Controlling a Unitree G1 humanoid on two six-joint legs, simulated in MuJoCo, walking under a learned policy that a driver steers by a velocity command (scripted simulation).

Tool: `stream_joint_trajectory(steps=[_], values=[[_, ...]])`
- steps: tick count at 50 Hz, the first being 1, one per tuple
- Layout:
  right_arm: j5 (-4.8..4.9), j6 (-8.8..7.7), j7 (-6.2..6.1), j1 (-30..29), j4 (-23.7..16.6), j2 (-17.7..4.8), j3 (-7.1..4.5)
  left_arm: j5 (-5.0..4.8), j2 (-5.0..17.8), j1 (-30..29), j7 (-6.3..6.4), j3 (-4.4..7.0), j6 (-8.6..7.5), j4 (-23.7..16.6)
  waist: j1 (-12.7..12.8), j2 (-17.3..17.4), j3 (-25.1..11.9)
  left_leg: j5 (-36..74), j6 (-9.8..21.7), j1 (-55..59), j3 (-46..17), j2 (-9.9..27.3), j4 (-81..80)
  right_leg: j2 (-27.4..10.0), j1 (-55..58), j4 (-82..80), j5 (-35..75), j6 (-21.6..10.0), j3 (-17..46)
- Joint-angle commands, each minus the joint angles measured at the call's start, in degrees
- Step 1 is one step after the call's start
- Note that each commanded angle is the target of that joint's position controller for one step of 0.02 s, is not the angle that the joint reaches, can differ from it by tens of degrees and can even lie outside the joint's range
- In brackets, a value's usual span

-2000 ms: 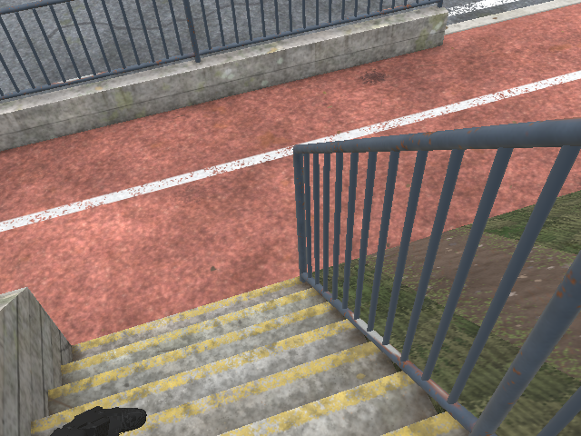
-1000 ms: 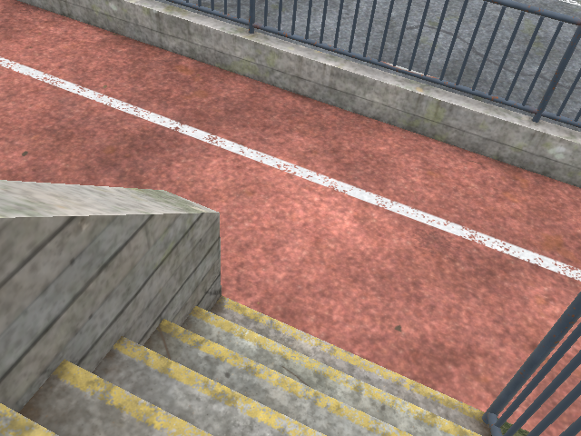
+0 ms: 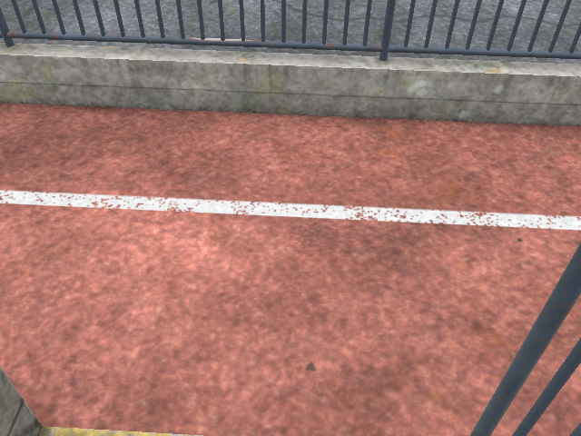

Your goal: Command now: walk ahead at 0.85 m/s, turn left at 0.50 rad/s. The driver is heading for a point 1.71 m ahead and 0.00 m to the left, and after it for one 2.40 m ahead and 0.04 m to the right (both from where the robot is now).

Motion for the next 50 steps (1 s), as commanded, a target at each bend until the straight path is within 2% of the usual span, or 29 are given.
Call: stream_joint_trajectory(steps=[1, 3, 4, 5, 6, 7, 8, 9, 10, 11, 12, 14, 15, 16, 17, 19, 21, 26, 28, 30, 31, 32, 33, 34, 36, 38, 40, 45, 50], values=[[-1.67, -0.47, 1.16, 4.24, 0.75, -3.67, -0.55, 0.61, 5.04, -2.3, 2.15, 0.37, -3.48, -1.82, -5.03, -1.12, 9.44, 33.07, -4.3, 11.44, 4.69, 1.3, -29.33, -15.57, -24.99, -13.79, 22.84, -1.89, 11.86], [-0.4, -1.61, 2.4, 2.11, 1.25, -4.83, -1.04, -0.85, 1.77, -1.39, 4.25, -0.39, -5.07, -1.28, -4.36, -0.78, 11.45, 47.88, -3.5, 6.53, 6.52, 0.44, -39.68, -11.15, -20.26, -1.73, 14.0, 2.74, 5.96], [0.5, -3.0, 3.73, -0.84, -0.47, -2.26, 0.32, -2.35, 0.3, -3.94, 4.57, -0.87, -5.73, -1.52, -5.1, 3.1, 9.98, 67.89, -4.34, 26.17, 11.09, -0.21, -56.22, -7.15, -32.02, -0.2, 8.38, 4.64, -4.0], [2.25, -3.43, 4.86, -2.09, -0.98, -0.03, 0.99, -2.29, 3.57, -3.28, 4.64, -0.13, -5.39, -1.04, -3.74, -0.05, 7.81, 69.1, -4.94, 35.8, 15.37, -3.31, -59.39, -6.79, -30.88, 0.59, 9.63, 4.16, -7.02], [1.98, -3.08, 4.71, 3.28, 0.26, -0.35, 0.89, -2.4, 6.31, -5.33, 4.61, 0.93, -5.16, -0.97, -5.56, -3.93, 3.05, 71.02, -4.57, 45.8, 16.81, -3.81, -54.65, -7.8, -30.68, 7.98, 14.13, 3.5, -6.56], [1.01, -1.92, 3.54, 14.14, 3.43, -3.44, 0.16, -2.58, 8.98, -7.61, 4.17, 1.52, -4.38, -1.74, -9.89, -5.77, -2.45, 64.18, -3.07, 54.08, 18.58, -6.15, -53.19, -7.78, -26.48, 20.57, 31.89, 3.62, -7.68], [1.68, 0.46, 2.84, 31.17, 7.37, -8.41, -2.0, -3.05, 12.29, -15.17, 3.84, 2.66, -2.86, -3.01, -20.52, -6.26, -6.56, 57.79, 1.09, 67.29, 13.91, -2.05, -57.39, -9.13, -29.52, 37.96, 52.89, 3.93, -6.73], [2.21, 1.9, 2.29, 39.95, 9.09, -12.93, -3.41, -2.49, 11.6, -23.37, 4.35, 2.99, -1.62, -5.32, -28.05, 4.96, -1.96, 56.43, 8.1, 72.62, 5.33, 4.81, -65.84, -1.84, -40.28, 68.47, 14.39, 4.7, -4.88], [5.46, 2.67, 2.49, 31.04, 7.55, -13.64, -2.97, 0.96, 5.13, -24.16, 5.08, 1.83, 0.75, -6.43, -22.84, 10.14, 8.94, 63.92, 8.11, 56.25, -3.85, 10.19, -74.13, 7.7, -40.11, 81.93, -22.33, 2.52, -3.98], [4.74, 2.13, 2.44, 23.92, 7.55, -11.32, 0.78, 0.65, -0.32, 1.05, 4.23, -0.46, 1.14, -11.05, 2.3, 11.67, 6.32, 87.93, 4.86, 61.37, -16.35, 17.1, -62.88, 4.82, -52.2, 62.72, -16.16, 1.15, 6.76], [3.51, 1.47, 2.87, 19.73, 7.38, -11.74, -0.17, 2.31, -1.05, 7.83, 4.59, -1.72, 2.85, -5.46, 3.52, 5.52, 3.44, 64.37, 8.27, 52.39, -21.48, 22.55, -65.4, -1.06, -49.97, 51.09, -9.32, 0.8, 11.76], [1.91, -2.1, 3.65, 11.68, 4.03, -4.64, 2.74, 4.85, 5.07, 5.83, 5.97, 0.28, 3.89, 0.46, 4.63, -5.91, 6.51, 53.19, 6.47, 30.84, -17.81, 16.49, -62.75, -1.24, -38.1, 38.94, 4.45, 1.82, 14.85], [1.72, -3.45, 2.87, 6.35, 1.79, -4.06, 3.85, 3.26, 3.69, 2.5, 5.58, -0.52, 4.24, -1.67, 7.94, -9.9, 2.11, 57.93, 4.28, 16.37, -9.99, 12.38, -65.51, 0.5, -22.08, 21.0, 17.28, 4.96, 9.86], [1.25, -4.15, 1.64, 3.43, 1.12, -6.62, 3.38, 1.95, -1.23, 4.62, 5.65, -1.55, 5.22, -2.51, 10.83, 4.53, -0.96, 55.21, 4.92, 3.62, -13.92, 16.55, -64.85, 1.76, -7.91, 17.13, 28.92, 6.99, 7.6], [2.85, -4.2, 1.32, 4.11, 2.25, -5.19, 3.73, 1.55, 1.18, 6.32, 5.38, -0.81, 6.68, 1.57, 10.09, 5.59, -0.29, 48.57, 1.44, 2.86, -16.67, 16.26, -63.01, 0.88, -5.55, 24.88, 34.17, 6.9, 9.21], [5.12, -3.74, 0.74, 8.0, 3.39, -4.68, 4.03, 0.5, 6.03, -4.26, 5.26, 0.38, 5.99, -1.9, 5.62, -0.4, 3.29, 22.01, -0.13, 11.8, -12.58, 10.19, -53.14, -0.24, -21.14, 11.61, 42.32, 4.0, 12.08], [5.17, -2.68, 0.28, 7.64, 2.83, -3.59, 4.28, 1.8, 3.06, -11.16, 4.06, -1.42, 4.65, -5.33, 2.87, 1.98, 3.38, 3.51, 0.73, 8.65, -9.38, 7.13, -48.66, -0.62, -15.53, -4.54, 59.0, 3.58, 8.07], [1.77, 1.65, -0.1, 9.07, 2.0, -2.79, 4.41, -2.33, 4.74, -13.86, 2.01, -1.22, 3.62, -7.42, -5.62, 5.47, 8.19, 7.78, 3.46, 12.2, -9.93, 5.21, -44.84, -3.83, -6.36, -32.2, 53.78, 4.74, 5.38], [0.93, 2.67, -0.73, 10.11, 1.25, -4.23, 4.19, -2.08, 4.86, -11.19, 0.46, -0.64, 3.95, -6.21, -7.28, 3.03, 8.89, 10.64, 5.51, 13.12, -15.25, 5.43, -41.31, -5.03, -3.26, -39.21, 47.68, 3.18, 4.91], [1.12, 2.47, -0.81, 7.21, -0.1, -5.48, 3.84, -1.68, 3.63, 1.11, 0.16, -0.68, 3.65, -0.98, -2.81, 1.2, 7.14, 13.55, 5.2, 10.67, -11.12, 3.0, -30.62, -5.18, 8.79, -46.35, 50.56, 1.73, 0.64], [1.1, 1.98, 0.11, 6.49, -1.39, -5.16, 3.6, -2.39, 5.41, 6.33, 0.24, -0.25, 3.74, 1.68, -1.35, -4.99, 3.31, 0.13, 3.88, 3.62, -7.1, -0.8, -22.61, -9.09, 20.69, -43.67, 63.01, 1.46, 3.8], [3.07, 1.29, 0.14, 4.38, -2.08, -3.33, 3.59, -0.96, 7.89, 17.02, 0.14, 0.44, 3.76, 4.37, 3.37, -11.42, -2.24, -19.18, 0.64, -15.53, -1.44, -5.59, -1.31, -16.85, 39.11, -27.84, 86.05, -5.04, 8.73], [4.32, 0.98, 0.06, 4.58, -2.31, -2.41, 3.54, -2.0, 5.98, 16.03, -0.18, -0.31, 3.7, 3.22, 5.08, -13.06, -12.02, -46.57, -0.42, -21.15, 4.61, -7.83, 21.54, -22.67, 44.66, -20.54, 79.69, -11.18, 11.65], [2.36, 1.07, -0.45, 5.57, -0.52, -2.47, 3.15, -2.6, 6.1, 12.09, -0.02, -0.2, 3.51, 2.35, 2.85, -5.5, -12.54, -39.66, -0.39, -20.5, 3.7, -6.08, 31.42, -20.85, 36.59, -21.47, 63.96, -12.53, 13.58], [0.25, 2.11, -0.96, -3.34, -4.94, -3.7, 3.28, -1.59, 10.73, 3.54, 2.17, 0.66, 3.12, -0.8, 1.88, -1.85, -6.59, -22.56, -5.03, -20.35, 3.99, -3.36, 32.74, -27.22, 18.39, -37.74, 33.16, -20.26, 23.45], [-0.34, 4.79, -1.4, -10.36, -7.49, -3.22, 3.32, -1.05, 9.0, -0.28, 3.14, -0.82, 3.81, -2.54, 1.31, 1.72, -0.13, -17.25, -7.41, -17.37, 3.92, -3.64, 32.93, -22.82, 4.95, -40.01, 28.86, -17.74, 19.29], [1.07, 7.12, -1.16, -11.65, -8.45, -0.98, 3.82, -0.92, 7.68, 2.6, 3.41, -1.94, 4.34, -2.37, 2.19, -0.6, 2.5, -15.46, -8.07, -18.41, 3.01, -4.45, 34.39, -18.71, 1.61, -38.5, 30.73, -14.55, 15.33], [1.84, 7.89, -0.99, -13.12, -12.33, 0.53, 4.19, -0.84, 8.06, 4.47, 4.45, -2.93, 3.42, -2.65, 2.17, -4.8, 1.66, -11.99, -11.05, -22.08, 0.5, -5.55, 37.71, -16.5, 3.43, -35.48, 33.28, -11.97, 14.47], [1.79, 8.38, -1.25, -16.74, -16.77, -1.07, 4.18, -0.04, 11.52, 4.33, 4.21, -1.67, 3.08, -5.34, 3.42, -6.14, -2.74, -18.0, -9.64, -16.29, 4.18, -1.99, 33.96, -18.84, 8.07, -37.64, 45.17, -14.27, 13.93]])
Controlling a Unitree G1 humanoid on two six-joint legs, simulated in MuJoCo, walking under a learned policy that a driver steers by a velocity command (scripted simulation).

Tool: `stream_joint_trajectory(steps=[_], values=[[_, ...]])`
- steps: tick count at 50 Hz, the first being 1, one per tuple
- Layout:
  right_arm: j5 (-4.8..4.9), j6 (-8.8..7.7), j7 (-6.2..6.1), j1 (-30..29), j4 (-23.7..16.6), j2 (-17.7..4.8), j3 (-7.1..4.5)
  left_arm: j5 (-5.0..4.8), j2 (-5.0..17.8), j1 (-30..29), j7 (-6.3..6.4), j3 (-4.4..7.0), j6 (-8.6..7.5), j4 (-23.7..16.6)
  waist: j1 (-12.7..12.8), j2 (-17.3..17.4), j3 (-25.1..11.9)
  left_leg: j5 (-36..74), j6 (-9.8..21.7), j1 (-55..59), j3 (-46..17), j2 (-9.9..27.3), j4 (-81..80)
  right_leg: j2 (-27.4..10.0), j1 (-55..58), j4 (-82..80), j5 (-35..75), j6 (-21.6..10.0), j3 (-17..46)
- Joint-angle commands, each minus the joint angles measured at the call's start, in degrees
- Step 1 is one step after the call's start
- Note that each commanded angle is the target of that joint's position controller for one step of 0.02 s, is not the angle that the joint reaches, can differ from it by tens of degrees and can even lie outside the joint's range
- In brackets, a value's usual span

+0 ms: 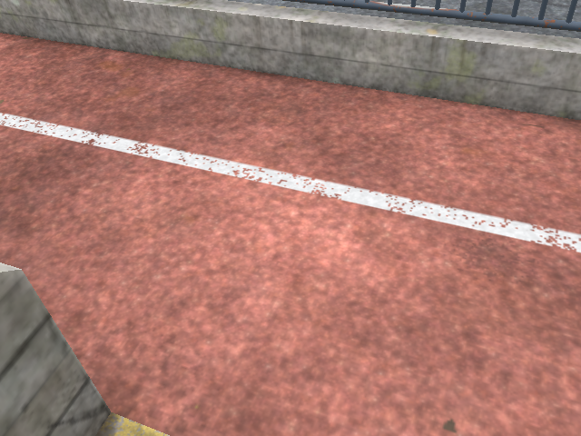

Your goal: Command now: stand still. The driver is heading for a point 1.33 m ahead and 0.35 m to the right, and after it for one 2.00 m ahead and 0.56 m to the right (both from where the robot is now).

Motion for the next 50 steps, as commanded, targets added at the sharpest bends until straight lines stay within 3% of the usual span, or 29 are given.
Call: stream_joint_trajectory(steps=[1, 5, 7, 8, 9, 10, 11, 12, 13, 15, 16, 17, 19, 22, 25, 28, 30, 32, 33, 34, 35, 36, 37, 38, 40, 42, 44, 46, 50], values=[[-0.03, -0.27, 0.21, -2.11, -6.29, -1.96, 0.11, 0.72, 11.99, 2.01, 0.5, 2.98, -0.53, -3.56, -1.5, -11.6, -2.33, -3.92, 1.43, -1.11, 3.08, 3.65, -3.72, -14.39, 9.64, -10.71, 27.05, -15.41, 11.89], [-0.18, -2.18, 1.6, -1.74, -10.3, -1.16, 1.84, 1.27, 15.38, -2.23, 0.44, 5.41, 0.59, -6.97, -2.42, -16.43, -4.73, -14.26, 6.99, 21.02, 8.62, 5.97, -24.39, -11.54, 2.97, -14.75, 38.72, -12.04, 8.99], [0.25, -3.46, 2.47, 6.19, -10.04, -1.54, 2.01, -1.08, 15.47, -5.99, 0.01, 7.01, 1.57, -8.32, -5.51, -19.25, -4.56, -20.67, 10.19, 36.59, 6.72, 5.12, -39.99, -10.12, -6.05, -14.23, 39.16, -9.19, 7.43], [0.27, -3.47, 3.51, 14.64, -8.64, -4.42, 1.12, -2.55, 15.5, -5.48, 0.52, 8.65, 2.94, -7.66, -9.86, -11.93, -1.02, -25.88, 11.92, 41.85, -2.72, 6.53, -63.94, -9.34, -12.95, -7.83, 17.64, -4.96, 9.96], [0.72, -2.67, 3.66, 24.25, -4.54, -13.97, -2.42, -1.32, 8.12, -10.09, -0.37, 8.08, 2.94, -15.37, -13.47, 23.84, 2.14, -4.54, 15.25, 57.86, -31.02, 19.52, -82.76, 2.03, -44.93, 13.99, -35.95, 0.66, 6.35], [1.25, -3.53, 1.91, 36.13, -1.98, -16.49, -4.0, 2.6, 10.22, -22.74, -1.53, 8.96, 1.18, -20.57, -22.18, 20.41, 4.3, 23.1, 20.33, 62.82, -55.71, 30.45, -95.35, 8.46, -63.73, 25.22, -41.21, 1.12, 28.27], [-0.63, -4.08, 0.75, 33.28, 0.95, -14.97, -3.66, 1.15, 8.1, -25.59, -2.27, 8.96, -0.59, -22.04, -19.49, 11.16, 4.67, 28.72, 22.66, 63.56, -52.64, 30.65, -96.3, 10.1, -70.07, 30.02, -33.41, 1.83, 36.18], [-0.95, -3.4, 0.67, 24.09, 1.59, -12.01, -3.25, 0.57, 6.25, -23.63, -2.14, 8.7, -0.92, -20.98, -12.8, 9.27, 4.81, 22.58, 21.76, 55.86, -44.59, 28.76, -94.11, 10.78, -66.66, 34.86, -28.01, 3.52, 33.01], [-2.19, -4.01, 1.03, 17.59, 1.29, -11.3, -3.54, 0.33, 4.53, -21.2, -1.36, 8.58, -0.76, -21.74, -7.13, 12.57, 2.44, 28.82, 21.0, 46.61, -36.92, 28.92, -91.74, 11.79, -59.68, 44.32, -22.78, 5.18, 27.34], [-1.61, -4.78, 2.14, 4.42, -2.54, -2.4, -1.11, 1.66, 3.84, -17.8, 0.76, 8.85, 3.58, -19.35, 1.27, 9.22, 1.51, 28.96, 16.78, 17.99, -16.13, 25.74, -89.76, 15.18, -40.11, 71.99, -4.78, 7.18, 16.32], [-1.1, -4.36, 2.26, -2.81, -5.4, -1.02, -0.55, 1.3, 4.48, -14.82, 0.7, 9.01, 5.69, -18.64, 5.72, 8.23, 0.9, 19.66, 13.62, 10.98, -10.15, 23.92, -91.17, 15.34, -35.48, 79.43, 2.39, 7.78, 12.62], [-0.2, -4.17, 2.49, -5.01, -6.54, -0.67, -0.54, 1.63, 5.65, -15.08, 0.64, 8.91, 7.74, -19.32, 6.7, 8.91, 1.99, 13.16, 11.52, 11.57, -7.24, 22.84, -93.27, 14.85, -37.59, 83.64, 3.94, 7.95, 10.65], [0.7, -4.94, 2.38, -0.33, -6.28, -3.95, -1.68, 1.37, 6.51, -16.22, -0.44, 8.32, 9.76, -19.67, 5.2, 2.6, 1.59, 10.56, 8.57, 18.22, -2.48, 21.52, -94.12, 13.38, -38.51, 85.97, 9.33, 7.19, 7.97], [1.15, -6.07, 1.74, 9.46, -5.69, -8.12, -2.87, 1.63, 6.76, -16.47, -0.8, 8.13, 9.62, -18.29, 1.83, -3.27, 0.16, 28.08, 7.27, 33.12, 4.18, 21.41, -92.42, 9.01, -37.36, 78.61, 9.7, 6.72, 5.38], [-0.21, -5.67, 1.57, 18.67, -5.35, -10.14, -3.57, 0.71, 5.48, -22.53, -1.68, 7.42, 8.75, -19.88, -4.38, -0.16, -0.08, 43.42, 10.43, 46.38, 7.2, 25.23, -90.37, 6.39, -39.7, 68.0, 3.27, 5.43, 2.02], [-1.7, -5.04, 1.95, 19.79, -5.62, -12.2, -4.75, 0.02, 5.12, -26.16, -1.71, 6.95, 8.2, -20.74, -7.46, 5.78, -1.13, 39.63, 9.85, 49.43, 10.29, 27.9, -91.31, 3.1, -34.64, 56.34, 1.18, 3.76, 0.07], [-1.26, -4.6, 2.49, 15.51, -7.27, -13.75, -5.29, -0.26, 6.01, -25.19, -1.53, 6.99, 8.03, -20.3, -6.47, 7.7, -1.24, 39.56, 9.19, 42.36, 13.28, 29.7, -90.92, 2.52, -24.27, 51.96, -2.13, 2.66, -2.42], [-1.36, -5.33, 3.36, 8.33, -9.13, -15.41, -5.27, -2.15, 6.8, -23.94, -1.53, 6.85, 7.6, -20.63, -3.63, 9.4, -0.79, 33.66, 6.66, 33.66, 14.63, 29.49, -92.2, 3.18, -12.82, 43.48, -5.32, 1.51, -2.9], [-1.9, -3.77, 2.91, 12.89, -6.37, -16.15, -5.93, -4.09, 6.37, -22.51, -3.03, 6.38, 6.97, -20.82, -4.1, 11.26, 2.43, 20.23, 7.83, 37.73, 14.08, 28.33, -96.94, 4.98, -12.45, 24.16, -31.57, 1.44, -1.08], [-2.19, -2.48, 2.11, 15.28, -4.63, -17.38, -6.77, -3.46, 6.55, -15.8, -3.92, 6.64, 5.84, -18.08, -3.11, 7.3, 0.72, 12.24, 8.49, 35.59, 15.26, 26.4, -88.89, 7.35, -4.12, 21.45, -35.92, 1.28, -4.15], [-1.68, -1.5, 1.69, 14.41, -4.17, -15.05, -6.14, -2.57, 6.78, -7.13, -4.58, 6.79, 5.14, -14.55, 1.32, -2.4, 1.04, 7.63, 8.27, 28.04, 16.2, 24.02, -74.4, 7.57, 3.42, 14.57, -31.43, 0.06, 0.51], [-1.63, -1.8, 2.09, 11.23, -6.6, -8.9, -4.91, -3.18, 12.39, -3.05, -4.45, 7.65, 3.83, -13.5, 0.93, -17.21, 5.34, -13.51, 4.74, 5.22, 13.26, 17.23, -52.78, -4.96, 9.12, 13.56, -8.89, -4.17, 32.23], [-0.87, -3.25, 3.67, -1.52, -14.89, -12.28, -5.85, -3.95, 20.06, 5.04, -3.8, 9.6, 3.41, -13.85, 9.6, -22.02, -1.89, -20.62, 3.01, -7.86, 2.6, 7.88, -50.14, -15.4, 18.02, -4.81, 5.79, -12.61, 60.25], [-0.47, -5.09, 3.91, -3.56, -14.41, -11.39, -5.55, -1.18, 17.06, 3.31, -2.84, 8.1, 3.33, -13.14, 7.39, -13.98, -0.12, -12.28, 2.88, -8.29, -5.35, 8.07, -52.31, -16.9, 15.99, -7.39, -8.05, -14.31, 62.24], [-1.05, -6.12, 3.77, 5.35, -6.4, -10.22, -5.7, 1.15, 12.65, -10.25, -0.7, 5.68, 4.48, -13.37, -3.44, -12.95, 4.65, 8.69, 1.84, 3.37, -4.35, 8.33, -54.54, -12.53, -3.23, -5.98, -31.04, -11.89, 45.57], [-1.28, -3.54, 3.47, 9.98, -1.14, -9.23, -5.79, 0.57, 5.85, -19.69, -0.94, 3.38, 4.39, -16.29, -7.73, -12.63, 4.87, 18.92, 0.62, 19.29, 0.06, 6.31, -47.41, -8.06, -21.36, -5.05, -29.65, -9.16, 32.17], [-0.4, -1.99, 4.04, 13.33, 2.16, -6.63, -5.07, -0.8, 2.26, -19.57, -1.41, 1.72, 3.43, -15.54, -9.41, -10.71, 3.69, 24.23, 0.14, 27.26, 0.51, 4.84, -43.6, -6.48, -26.93, -5.45, -26.12, -7.91, 25.24], [0.29, -2.07, 4.37, 13.53, 4.32, -5.78, -4.81, -0.78, 2.3, -15.82, -0.87, 1.08, 2.24, -13.83, -7.45, -8.34, 4.44, 25.62, 0.74, 28.32, -2.03, 2.24, -45.47, -7.26, -23.69, -4.01, -21.88, -7.86, 21.19], [-0.6, -2.33, 4.06, 9.68, 2.08, -6.43, -4.76, -0.11, 5.9, -8.17, 0.36, 2.07, 1.95, -10.25, -3.81, -9.77, 5.57, 15.84, 1.67, 23.16, -0.22, 3.16, -67.75, -8.78, -6.03, 0.37, -7.59, -8.13, 14.41]])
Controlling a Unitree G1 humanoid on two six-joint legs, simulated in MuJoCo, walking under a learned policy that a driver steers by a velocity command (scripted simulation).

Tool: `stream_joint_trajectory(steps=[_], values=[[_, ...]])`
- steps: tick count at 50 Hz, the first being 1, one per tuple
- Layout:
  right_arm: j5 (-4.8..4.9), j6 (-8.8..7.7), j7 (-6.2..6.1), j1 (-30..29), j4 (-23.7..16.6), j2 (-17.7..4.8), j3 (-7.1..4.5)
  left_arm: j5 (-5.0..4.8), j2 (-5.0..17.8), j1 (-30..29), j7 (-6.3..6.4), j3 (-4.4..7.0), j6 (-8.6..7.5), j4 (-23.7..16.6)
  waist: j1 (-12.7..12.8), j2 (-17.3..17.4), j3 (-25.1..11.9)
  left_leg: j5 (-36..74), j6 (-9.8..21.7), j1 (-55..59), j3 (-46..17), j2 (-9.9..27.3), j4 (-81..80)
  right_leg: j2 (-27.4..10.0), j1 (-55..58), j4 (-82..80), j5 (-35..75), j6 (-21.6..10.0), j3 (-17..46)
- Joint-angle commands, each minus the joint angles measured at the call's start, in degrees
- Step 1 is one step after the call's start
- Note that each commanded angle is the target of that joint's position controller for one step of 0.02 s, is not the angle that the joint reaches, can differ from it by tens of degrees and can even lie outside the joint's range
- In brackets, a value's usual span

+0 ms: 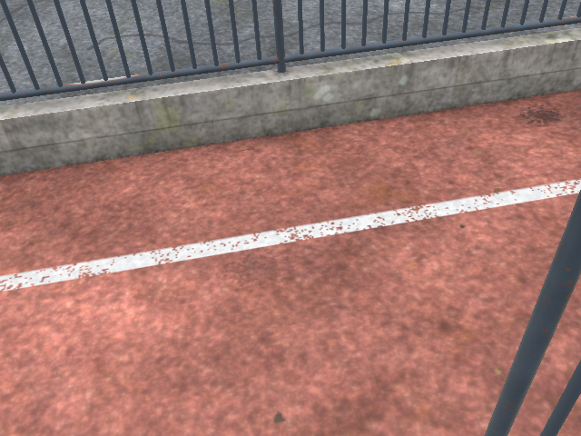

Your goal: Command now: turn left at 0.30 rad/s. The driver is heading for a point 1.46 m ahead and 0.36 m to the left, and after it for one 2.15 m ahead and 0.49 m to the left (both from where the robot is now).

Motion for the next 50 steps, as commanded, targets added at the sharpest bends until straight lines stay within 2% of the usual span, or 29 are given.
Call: stream_joint_trajectory(steps=[1, 3, 5, 6, 8, 9, 10, 12, 15, 16, 19, 22, 25, 27, 29, 31, 32, 33, 34, 35, 36, 37, 38, 39, 41, 42, 44, 46, 50], values=[[-0.22, -0.49, 0.02, -3.32, -4.97, -4.52, -0.61, 0.63, 10.5, -2.23, 0.66, 2.75, -1.16, -3.37, 0.82, -9.19, 5.86, -9.33, 0.65, 3.45, 3.87, 2.02, -15.66, -12.79, -0.11, -17.08, 12.64, -8.36, 9.11], [0.2, -0.51, 0.11, -2.38, -6.49, -5.08, -0.53, 1.8, 12.86, -1.77, -0.05, 4.34, -0.81, -3.79, 2.86, -13.94, 3.33, -15.65, 2.38, 8.83, 9.7, 1.37, -19.67, -12.81, -0.47, -20.3, -5.5, -8.89, 8.53], [0.98, -1.07, 0.88, -8.43, -10.46, -6.65, -0.74, 1.27, 14.11, -2.09, -0.01, 5.57, 0.92, -4.93, 5.97, -12.29, 10.5, -23.81, 5.4, 2.11, 7.28, 2.97, -32.93, -15.52, 3.17, -25.08, -19.77, -10.27, 15.19], [1.29, -1.1, 1.5, -7.19, -10.81, -5.56, -0.52, 1.02, 14.47, -4.69, 0.03, 5.94, 1.4, -5.35, 4.82, -10.96, 10.38, -18.06, 6.68, 6.98, 7.56, 2.99, -37.33, -15.73, 1.78, -23.34, -17.42, -9.39, 15.21], [0.51, -1.26, 2.61, 6.33, -7.14, -2.12, 0.13, 0.0, 13.08, -11.61, 0.27, 6.31, 1.53, -6.52, -3.3, -1.8, 6.31, -12.23, 10.08, 27.06, 3.35, 1.4, -44.18, -10.88, -10.3, -5.88, -5.34, -4.78, 4.27], [2.07, -2.21, 2.78, 11.86, -6.91, -9.12, -1.58, 0.19, 10.27, -20.56, -0.9, 5.54, 1.04, -12.35, -7.52, 11.45, 7.73, -24.26, 17.35, 31.8, -29.53, 14.82, -54.61, 0.82, -29.87, 11.49, -11.08, 1.74, -6.15], [3.36, -2.77, 1.98, 14.2, -7.1, -12.03, -1.98, 0.9, 11.44, -27.39, -1.22, 5.85, -0.13, -14.74, -9.28, 10.14, 10.04, -19.46, 20.28, 39.3, -45.0, 18.72, -58.02, 5.11, -44.34, 14.29, -14.48, 2.52, 1.84], [0.79, -3.24, -0.7, 11.62, -7.22, -12.95, -2.46, 1.63, 10.57, -23.21, -2.0, 5.68, -2.56, -12.42, -5.69, 4.6, 6.85, -8.64, 21.8, 39.5, -36.74, 18.92, -53.45, -0.83, -42.46, 15.72, -0.1, 3.27, 8.42], [1.73, -4.44, -0.53, 4.22, -11.12, -8.57, -1.17, 4.6, 10.2, -16.84, -1.74, 5.64, -1.94, -8.49, -0.36, 3.08, 0.99, 15.57, 19.15, 26.56, -25.12, 12.11, -44.76, 0.66, -30.28, 25.92, 9.57, 4.17, 3.78], [2.16, -5.19, -0.18, 3.56, -11.62, -7.5, -0.55, 4.5, 10.35, -15.68, -1.39, 5.73, -1.5, -8.2, 1.06, 2.27, 0.59, 23.43, 17.94, 21.53, -22.64, 10.85, -43.54, 0.75, -26.03, 26.29, 12.08, 4.53, 2.86], [2.03, -6.15, -1.17, 9.09, -9.1, -9.35, -0.67, 3.67, 10.63, -19.52, -1.97, 5.83, -0.51, -8.77, -0.5, 3.33, -0.39, 11.25, 15.25, 23.81, -22.76, 6.33, -35.77, 0.19, -29.02, 18.67, 29.66, 5.55, 6.71], [2.96, -6.26, -1.7, 4.02, -10.85, -7.38, 0.47, 4.07, 7.75, -21.06, -3.82, 4.65, -0.77, -9.91, 0.32, 2.1, 1.46, -7.47, 14.39, 7.39, -21.29, 2.61, -34.26, 1.89, -14.69, 7.05, 48.65, 5.2, 3.67], [2.51, -6.13, -0.55, 2.73, -11.29, -7.88, 0.23, 2.92, 7.5, -23.03, -4.0, 4.5, -1.69, -10.56, -2.68, 5.56, 5.3, -11.09, 14.82, 4.45, -20.68, 1.17, -32.84, 1.72, -6.85, -4.18, 49.26, 4.3, 2.17], [0.87, -6.22, -0.09, 3.47, -9.92, -7.56, 0.4, 1.93, 8.24, -21.49, -3.54, 5.02, -2.49, -11.44, -5.09, 10.38, 5.88, -8.46, 15.97, 7.0, -20.54, 0.4, -28.6, 1.7, -4.64, -8.67, 45.72, 3.36, 2.85], [-0.8, -5.12, -0.34, 5.15, -8.13, -7.18, 0.37, 1.25, 9.16, -21.4, -3.29, 5.88, -3.75, -11.79, -8.63, 8.87, 7.33, -2.84, 17.06, 12.88, -19.68, 0.93, -21.6, 0.42, -6.44, -14.28, 41.08, 2.2, 3.37], [-1.19, -4.03, -1.07, 4.79, -6.42, -7.9, 0.29, -0.46, 10.12, -13.01, -2.29, 7.28, -3.39, -9.15, -7.72, 8.78, 7.41, 14.12, 18.04, 13.52, -19.64, 1.32, -13.57, -0.38, 1.34, -17.33, 32.0, 1.54, 1.24], [-1.17, -3.75, -0.98, -0.46, -6.7, -8.76, 0.04, -0.93, 10.89, -1.96, -1.84, 8.09, -2.5, -6.11, -0.63, 8.58, 3.85, 20.55, 19.44, 11.26, -20.83, 2.64, -2.69, -3.84, 10.03, -19.78, 34.14, -0.87, 2.61], [-0.11, -4.24, -0.24, -1.43, -6.99, -7.51, 0.31, -0.28, 11.69, 3.7, -1.51, 8.49, -2.36, -4.27, 1.81, 2.48, 3.7, 28.18, 17.6, 10.0, -14.35, -0.51, 8.11, -2.45, 16.0, -26.33, 37.27, -0.93, -1.36], [-0.13, -4.46, -0.14, 1.75, -5.83, -6.1, 0.35, 0.66, 10.81, 7.21, -1.77, 8.24, -2.6, -2.47, 2.5, -6.7, 6.09, 8.83, 16.27, 2.17, -10.43, -4.52, 28.3, -8.22, 21.6, -39.72, 38.12, -4.91, 7.34], [-0.08, -4.91, 0.03, -5.3, -8.04, 0.59, 1.5, 0.42, 9.9, 14.7, -2.8, 7.01, -2.79, -1.28, 6.45, -13.61, 4.07, -36.5, 14.68, -26.7, -4.97, -11.88, 53.62, -14.27, 40.17, -6.12, 69.37, -6.38, 10.52], [1.29, -6.11, -0.33, -2.29, -11.6, 2.63, 2.89, 0.72, 11.2, 8.85, -4.66, 6.1, -3.46, -2.62, -0.45, -16.47, 1.08, -34.06, 13.85, -39.57, -1.14, -7.22, 52.24, -16.64, 43.65, 4.45, 72.52, -4.9, 11.5], [-0.01, -7.17, -1.12, -4.54, -10.47, -1.55, 2.06, -0.2, 12.45, 12.59, -4.58, 7.27, -4.81, -1.73, 2.78, -9.54, -2.84, -23.5, 13.62, -39.63, -3.13, -2.87, 46.11, -17.08, 39.94, -3.11, 50.8, -7.26, 15.62], [-1.0, -7.61, -1.68, -6.7, -10.47, -3.38, 1.66, -0.26, 15.49, 13.61, -3.87, 8.09, -5.77, -0.66, 3.46, -10.57, -2.49, -21.59, 11.33, -40.02, -3.99, -1.3, 44.51, -20.43, 33.85, -8.86, 32.1, -12.25, 23.87], [-2.76, -7.18, -1.74, -12.33, -11.05, -5.16, 1.13, -1.59, 14.05, 9.71, -3.04, 7.49, -6.06, 0.6, 3.24, -7.56, 3.56, -19.5, 9.04, -43.47, -3.61, 0.84, 39.92, -18.91, 24.61, -15.42, 15.96, -12.68, 28.2], [-1.62, -6.22, -2.01, -14.61, -9.72, -5.03, 0.65, 0.72, 10.37, 8.5, -2.98, 5.29, -7.5, 2.36, 0.69, -7.45, 12.01, -0.14, 5.1, -43.05, -9.88, 2.79, 20.4, -16.32, 9.21, -10.67, 12.04, -8.27, 28.17], [-1.71, -5.85, -0.76, -16.11, -10.37, -2.38, 1.86, 0.72, 7.22, 7.44, -2.03, 3.67, -7.12, 2.05, -1.67, -0.18, 13.32, 11.67, 1.9, -30.59, -6.54, 2.37, 1.74, -13.3, -5.69, -12.23, 8.98, -6.77, 20.79], [-2.48, -6.25, 0.58, -8.74, -3.87, -2.06, 0.93, 0.48, 13.84, 6.52, -2.05, 5.16, -7.42, 2.62, -2.95, -7.4, 7.43, 27.4, 3.18, -13.05, -1.04, 4.08, 0.0, -12.87, -10.78, -14.73, 9.57, -8.04, 22.0], [-1.53, -8.1, 1.8, -13.48, -3.7, -4.4, 0.02, -1.18, 9.95, 2.32, -1.16, 4.73, -8.16, 2.67, -3.53, -6.12, 7.43, 52.15, 4.01, -8.62, -0.92, 6.18, -21.38, -5.81, -8.89, -6.2, -3.66, -6.1, 14.15], [-0.55, -8.1, 2.89, -21.17, -4.13, -2.18, 0.43, 0.79, 9.84, 7.56, -2.06, 4.73, -7.75, 5.23, 4.05, -6.3, 12.69, 52.34, 5.97, 1.97, 6.01, 7.35, -34.3, -5.38, -6.24, -2.67, -3.81, -8.74, 12.75]])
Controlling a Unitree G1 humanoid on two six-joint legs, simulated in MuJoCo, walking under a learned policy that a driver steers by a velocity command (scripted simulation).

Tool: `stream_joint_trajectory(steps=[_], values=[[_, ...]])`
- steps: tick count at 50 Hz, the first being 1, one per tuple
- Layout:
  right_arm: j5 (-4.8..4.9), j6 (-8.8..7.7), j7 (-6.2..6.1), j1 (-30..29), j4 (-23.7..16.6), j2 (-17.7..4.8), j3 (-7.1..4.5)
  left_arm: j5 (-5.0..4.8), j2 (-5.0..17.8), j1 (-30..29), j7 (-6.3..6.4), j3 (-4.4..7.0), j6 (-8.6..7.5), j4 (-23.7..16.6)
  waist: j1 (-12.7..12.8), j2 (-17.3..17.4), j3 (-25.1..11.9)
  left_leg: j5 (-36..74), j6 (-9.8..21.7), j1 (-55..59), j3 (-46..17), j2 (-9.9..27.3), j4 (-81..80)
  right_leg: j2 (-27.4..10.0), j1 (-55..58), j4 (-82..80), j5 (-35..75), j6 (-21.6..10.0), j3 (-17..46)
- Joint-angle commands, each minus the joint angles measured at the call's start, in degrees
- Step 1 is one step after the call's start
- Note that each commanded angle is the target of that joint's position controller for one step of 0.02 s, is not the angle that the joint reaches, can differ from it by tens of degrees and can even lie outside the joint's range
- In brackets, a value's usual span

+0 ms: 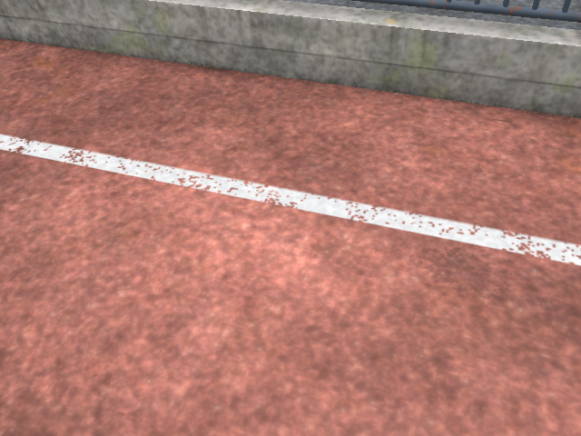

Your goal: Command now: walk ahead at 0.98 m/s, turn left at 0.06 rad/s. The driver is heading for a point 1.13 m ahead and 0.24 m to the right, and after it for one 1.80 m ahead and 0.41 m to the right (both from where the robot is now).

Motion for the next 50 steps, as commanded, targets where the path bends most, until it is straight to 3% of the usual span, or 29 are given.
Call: stream_joint_trajectory(steps=[1, 2, 4, 6, 7, 8, 9, 11, 13, 14, 16, 19, 21, 23, 24, 25, 26, 27, 29, 30, 31, 32, 36, 39, 41, 42, 43, 45, 50], values=[[1.3, -1.34, 0.02, -8.41, -3.71, -2.8, -1.13, 1.8, 7.25, -4.9, -0.09, 1.47, -1.42, -3.26, 1.41, -9.15, 8.63, 5.1, 1.1, 15.95, 7.31, -0.56, -8.5, -8.6, -15.9, -12.95, 24.56, -6.79, 12.11], [1.29, -1.54, -0.22, -6.68, -3.89, -2.84, -1.53, 2.25, 7.3, -3.45, 0.42, 1.52, -1.63, -1.62, 1.97, -8.93, 9.12, 0.88, 0.83, 16.91, 7.46, -0.62, -8.81, -10.05, -12.62, -9.04, 28.9, -7.65, 12.92], [1.77, -0.48, -1.29, 8.27, 1.15, -6.87, -3.86, 4.88, 8.76, -8.51, 1.47, 1.98, -0.7, -0.34, -4.71, -10.82, 4.99, -9.05, 1.95, 23.1, 7.73, 1.42, -11.15, -11.41, -5.52, 7.49, 47.05, -8.92, 12.77], [-0.28, 0.34, -1.27, 29.24, 7.92, -10.06, -6.11, 3.55, 10.83, -10.11, 1.03, 3.72, -0.3, 1.24, -14.39, -0.54, -0.07, -25.31, 3.92, 52.9, 4.33, 0.12, -25.19, -5.81, -19.45, 38.51, 63.78, -5.92, 7.5], [-0.32, -0.24, -0.59, 31.58, 6.81, -8.67, -5.88, 3.09, 10.4, -16.89, 1.84, 4.44, 0.27, 0.54, -20.58, 7.39, 7.45, -21.47, 8.09, 53.91, 1.18, 4.32, -39.67, 3.34, -30.09, 61.06, 19.22, -5.13, 2.64], [-0.5, -2.19, 0.49, 31.35, 7.73, -8.14, -3.7, 1.45, 5.66, -14.81, 2.25, 3.66, -0.53, -3.8, -11.75, 7.18, 6.68, 8.57, 5.12, 66.64, -4.9, 9.99, -11.34, 3.46, -52.39, 57.43, 3.42, -4.78, 8.62], [0.21, -2.65, 0.22, 31.97, 9.17, -8.99, -3.48, 2.2, 4.7, -9.72, 2.31, 3.08, -0.69, -2.57, -7.83, 3.6, 3.74, 8.05, 6.11, 72.5, -10.46, 13.59, -9.04, -1.09, -60.47, 45.18, 8.62, -5.14, 10.52], [1.1, -4.33, -0.84, 28.71, 10.06, -7.1, -3.06, 3.94, 5.36, -11.16, 1.67, 3.52, -0.29, -1.75, -5.6, -2.39, 0.19, -26.24, 9.92, 56.29, -14.4, 15.13, -14.05, -5.89, -56.06, 31.08, 21.91, -3.96, 14.46], [0.33, -5.54, -2.48, 16.87, 8.21, -8.57, -3.0, 4.44, 4.93, -18.94, 0.6, 3.26, 1.28, -4.54, -2.0, 8.41, 8.11, -29.94, 13.25, 25.04, -18.09, 19.54, -18.41, -8.87, -40.02, 7.96, 39.36, 2.96, 13.64], [-1.28, -5.68, -2.53, 18.87, 7.98, -10.26, -3.62, 5.37, 6.62, -16.74, 0.03, 3.7, 2.37, -0.65, -2.87, 4.15, 6.18, -30.73, 12.32, 22.61, -16.78, 18.84, -14.89, -7.48, -36.43, 13.29, 45.79, 2.98, 11.17], [0.78, -7.95, -3.85, 14.73, 7.68, -3.71, -1.89, 2.14, 5.76, -25.24, -2.9, 3.34, 0.35, -4.15, -0.9, -2.68, 7.83, -56.17, 4.01, 8.87, -1.33, 8.87, -13.13, -7.09, -23.28, -13.85, 83.59, 1.92, 9.81], [2.1, -7.93, -3.9, 10.46, 6.96, -7.18, -2.19, 0.0, 4.4, -22.84, -3.85, 2.91, 0.59, -1.71, 0.84, 2.87, 8.11, -59.35, 2.72, 3.92, 5.08, 7.26, -10.24, -5.47, -4.25, -15.18, 87.92, 0.15, 2.22], [-0.15, -7.1, -2.74, 18.31, 9.23, -6.47, -1.94, 0.84, 5.08, -27.88, -3.07, 3.0, 1.89, -2.78, -4.54, 1.58, 11.24, -49.72, 3.45, 21.34, 6.79, 7.96, -4.74, -5.72, -13.32, -22.43, 79.73, -1.24, -2.6], [-1.92, -5.26, -3.88, 18.43, 11.11, -6.34, -2.06, 2.09, 9.06, -19.0, -2.55, 3.95, 1.62, -1.16, -0.66, 3.68, 8.02, -28.74, 5.52, 33.81, 5.46, 10.45, 14.58, -10.74, -10.34, -34.43, 73.53, -5.36, -1.58], [-2.37, -4.33, -4.28, 20.75, 11.99, -6.14, -2.18, 2.7, 11.77, -12.34, -2.71, 5.14, 1.57, 1.79, 1.02, -0.25, 4.78, -20.15, 4.96, 33.18, 8.6, 9.23, 25.76, -7.24, -0.43, -35.99, 66.74, -5.66, -4.06], [-1.66, -3.56, -4.15, 16.24, 10.69, -8.02, -3.24, 3.48, 13.17, -0.38, -2.84, 6.52, 1.56, 5.65, 8.73, -9.46, 1.66, -37.73, 3.2, 23.5, 14.6, 2.06, 52.39, -5.65, 15.44, -41.06, 68.57, -9.33, -3.15], [-1.79, -4.11, -3.89, 12.75, 7.4, -6.42, -3.32, 2.67, 15.27, 2.87, -2.92, 7.26, 1.81, 7.12, 8.75, -21.11, 3.5, -72.82, 1.96, 2.86, 14.65, -4.27, 67.65, -7.42, 26.69, -28.86, 77.25, -10.15, 1.05], [-0.8, -4.89, -3.57, 12.03, 2.14, -5.63, -2.55, 2.99, 14.11, 3.64, -2.31, 6.0, 1.19, 6.95, 4.62, -22.34, 0.61, -70.71, 2.37, -18.51, 8.06, -2.28, 64.06, -12.67, 40.54, -20.1, 86.04, -13.9, 15.03], [-1.67, -5.78, -3.13, 7.33, 0.58, -4.59, -1.51, 2.37, 11.05, 4.28, -0.67, 4.94, 1.11, 6.58, 4.71, -9.13, -2.03, -67.16, 2.04, -22.43, 4.78, 1.29, 52.96, -16.67, 35.81, -29.75, 60.04, -15.81, 29.66], [-0.94, -7.04, -2.3, 5.62, -2.68, -3.46, -1.31, 3.21, 14.98, 0.04, 1.44, 6.04, 0.32, 5.17, 2.25, -14.49, -7.54, -60.13, 0.78, -23.59, -3.78, 3.29, 41.18, -24.81, 32.85, -34.72, 35.4, -20.68, 46.73], [-1.43, -5.63, -1.82, -1.48, -4.03, -6.0, -1.81, 2.82, 12.02, -6.36, 2.84, 5.23, -0.71, 2.69, -0.89, -5.18, -0.11, -55.63, -3.23, -16.6, -5.36, 5.81, 29.75, -23.34, 14.75, -38.72, 36.99, -18.96, 46.83], [-1.2, -4.37, -1.35, -3.27, -5.36, -4.91, -1.65, 2.63, 11.15, -10.83, 2.88, 4.66, -0.77, 1.0, -3.36, -3.62, 2.67, -52.92, -5.57, -8.75, -4.91, 5.3, 21.2, -20.74, 2.46, -40.45, 37.08, -19.35, 44.01], [0.81, -3.17, -1.05, -4.06, -6.18, -4.15, -0.71, 0.92, 12.46, -16.32, 1.07, 5.55, -1.36, -4.22, -5.95, -6.73, 2.09, -39.58, -6.53, 27.03, 3.26, -0.14, -4.08, -8.48, -22.78, -41.63, 46.46, -13.49, 26.61], [1.2, -3.32, -1.8, 4.99, -2.64, -5.1, -1.5, -0.36, 12.44, -11.29, -0.42, 5.82, -1.71, -2.9, -8.38, -2.63, -0.62, -35.36, -4.37, 41.0, 7.78, -4.2, -14.24, -5.14, -16.04, -30.65, 60.47, -8.38, 20.5], [0.23, -3.78, -3.11, 24.52, 1.3, -10.81, -4.09, 0.17, 11.8, -13.48, -0.84, 5.58, -3.09, -3.52, -19.76, 0.66, -10.15, -51.09, -0.76, 58.22, -1.23, 1.35, -15.16, -0.86, -18.31, -0.38, 66.96, -5.06, 15.78], [-0.49, -3.71, -3.42, 30.24, 3.14, -15.74, -4.85, -0.29, 3.62, -13.61, -1.04, 4.09, -3.69, -6.28, -17.55, 12.71, -12.98, -70.02, 2.7, 60.2, -29.54, 16.07, -28.14, 5.11, -27.0, 20.49, 23.74, -4.25, 12.01], [-0.09, -3.18, -3.13, 23.02, 2.63, -16.15, -5.52, -1.09, 4.13, -8.13, -1.24, 3.93, -3.47, -8.43, -9.42, 20.31, -10.16, -84.99, 7.04, 59.65, -53.83, 20.37, -39.32, 3.19, -37.94, 23.64, 23.57, -5.02, 11.76], [0.09, -3.52, -2.59, 12.04, 0.02, -7.29, -4.4, 1.36, 4.89, -15.76, -1.39, 3.68, -1.8, -8.76, -7.62, 2.56, 3.89, -79.1, 8.16, 45.27, -35.97, 15.87, -36.32, -2.99, -39.9, 20.75, 30.64, -4.81, 10.31], [1.24, -5.93, -2.76, 17.79, 4.86, -4.76, -3.1, 2.72, 3.32, -27.4, -2.63, 2.51, 0.01, -16.51, -4.06, 3.13, 4.45, -48.34, 6.43, 39.53, -14.81, 9.93, -40.37, -5.37, -39.77, 9.1, 31.3, -2.11, 9.65]])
